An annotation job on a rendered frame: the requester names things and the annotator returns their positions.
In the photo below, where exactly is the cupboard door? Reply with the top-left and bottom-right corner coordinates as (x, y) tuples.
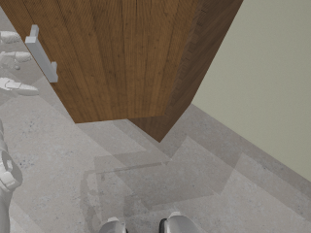
(0, 0), (198, 124)

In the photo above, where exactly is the robot right shin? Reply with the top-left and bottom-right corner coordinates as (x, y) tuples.
(164, 212), (181, 233)

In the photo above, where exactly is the handle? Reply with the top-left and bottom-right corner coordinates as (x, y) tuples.
(24, 24), (58, 83)

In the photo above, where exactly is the left robot hand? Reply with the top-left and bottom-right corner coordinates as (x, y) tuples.
(0, 31), (40, 98)

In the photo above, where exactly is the robot right thigh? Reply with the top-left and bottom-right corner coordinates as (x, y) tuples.
(164, 216), (202, 233)

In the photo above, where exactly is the robot left upper arm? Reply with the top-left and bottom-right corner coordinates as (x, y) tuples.
(0, 150), (23, 233)

